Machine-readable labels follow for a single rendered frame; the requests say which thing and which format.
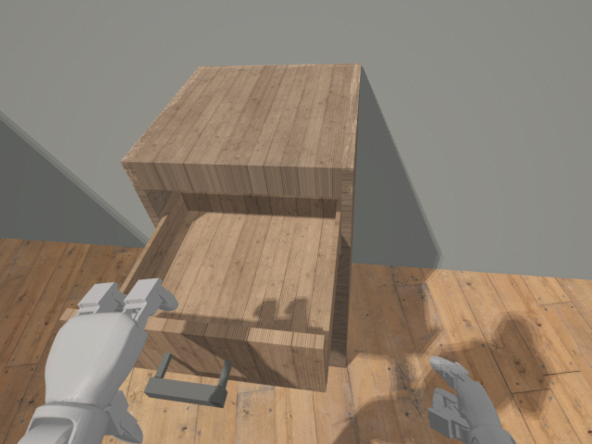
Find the drawer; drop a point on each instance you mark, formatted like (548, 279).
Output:
(255, 277)

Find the right robot forearm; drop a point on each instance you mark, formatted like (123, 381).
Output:
(490, 434)

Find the left robot forearm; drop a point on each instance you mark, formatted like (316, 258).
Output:
(66, 422)

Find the right robot hand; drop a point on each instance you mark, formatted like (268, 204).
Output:
(456, 417)

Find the cabinet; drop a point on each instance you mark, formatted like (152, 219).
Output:
(265, 129)

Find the left robot hand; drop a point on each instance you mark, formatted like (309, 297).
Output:
(94, 352)

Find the handle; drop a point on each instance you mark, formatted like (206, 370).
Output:
(174, 390)

